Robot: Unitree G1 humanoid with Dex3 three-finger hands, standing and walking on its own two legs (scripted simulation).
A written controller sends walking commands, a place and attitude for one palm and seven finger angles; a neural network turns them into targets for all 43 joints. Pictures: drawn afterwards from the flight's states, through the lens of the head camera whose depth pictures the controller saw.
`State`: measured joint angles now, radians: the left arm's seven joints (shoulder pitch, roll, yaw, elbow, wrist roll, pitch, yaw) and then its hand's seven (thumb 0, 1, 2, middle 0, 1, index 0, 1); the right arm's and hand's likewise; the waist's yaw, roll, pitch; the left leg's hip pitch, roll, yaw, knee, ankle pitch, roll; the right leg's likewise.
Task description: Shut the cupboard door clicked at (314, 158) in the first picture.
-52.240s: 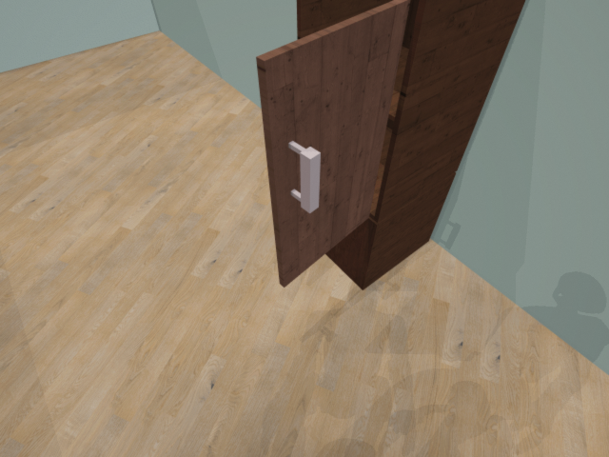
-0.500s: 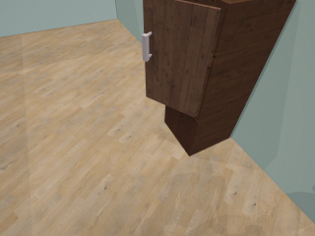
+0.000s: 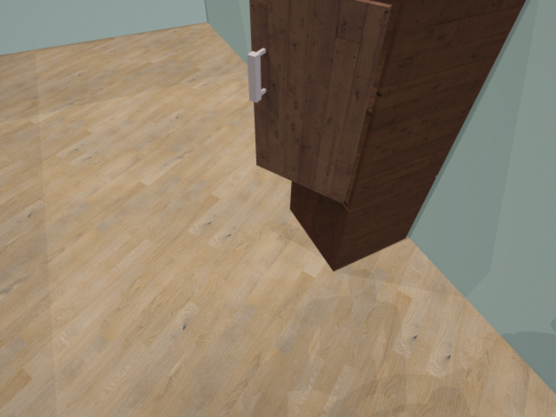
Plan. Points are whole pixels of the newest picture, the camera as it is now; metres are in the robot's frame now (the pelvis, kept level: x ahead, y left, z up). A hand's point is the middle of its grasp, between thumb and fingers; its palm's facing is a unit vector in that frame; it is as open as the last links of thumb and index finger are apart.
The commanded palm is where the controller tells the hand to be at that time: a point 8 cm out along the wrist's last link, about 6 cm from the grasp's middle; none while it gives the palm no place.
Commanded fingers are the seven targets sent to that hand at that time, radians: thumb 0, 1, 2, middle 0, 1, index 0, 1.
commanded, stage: walk to a spot facing it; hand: left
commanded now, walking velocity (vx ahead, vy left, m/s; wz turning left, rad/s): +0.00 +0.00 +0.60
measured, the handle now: (258, 75) +0.95 +0.10 +0.02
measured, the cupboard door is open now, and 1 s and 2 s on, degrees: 31 31 31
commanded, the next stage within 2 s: none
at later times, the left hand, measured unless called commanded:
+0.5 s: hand out of the picture +0.03 +0.24 -0.17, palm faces +0.29 -0.92 -0.25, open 7.4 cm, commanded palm none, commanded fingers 0.00 0.90 0.90 -0.20 -0.30 -0.20 -0.30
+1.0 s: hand out of the picture -0.07 +0.13 -0.17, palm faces +0.60 -0.76 -0.26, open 7.4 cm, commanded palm none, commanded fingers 0.00 0.90 0.90 -0.20 -0.30 -0.20 -0.30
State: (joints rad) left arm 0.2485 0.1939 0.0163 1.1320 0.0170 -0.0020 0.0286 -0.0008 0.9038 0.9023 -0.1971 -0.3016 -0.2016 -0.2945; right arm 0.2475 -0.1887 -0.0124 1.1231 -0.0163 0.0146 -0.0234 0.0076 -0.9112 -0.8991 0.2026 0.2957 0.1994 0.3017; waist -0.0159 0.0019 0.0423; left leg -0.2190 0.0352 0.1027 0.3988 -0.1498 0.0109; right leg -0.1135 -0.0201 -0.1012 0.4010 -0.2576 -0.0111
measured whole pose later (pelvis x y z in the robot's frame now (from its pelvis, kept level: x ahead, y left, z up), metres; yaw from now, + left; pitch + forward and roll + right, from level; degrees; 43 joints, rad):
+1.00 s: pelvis +0.00 -0.05 -0.01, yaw +38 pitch +1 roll +2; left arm 0.24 0.19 0.05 0.90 0.03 0.01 0.02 0.00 0.90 0.90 -0.20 -0.30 -0.20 -0.30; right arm 0.16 -0.24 -0.07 0.94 -0.02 0.09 0.03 0.01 -0.91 -0.90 0.20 0.30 0.20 0.30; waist -0.01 -0.01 0.11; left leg -0.42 0.03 0.02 0.91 -0.43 -0.06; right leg -0.21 -0.12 -0.21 0.53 -0.33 -0.01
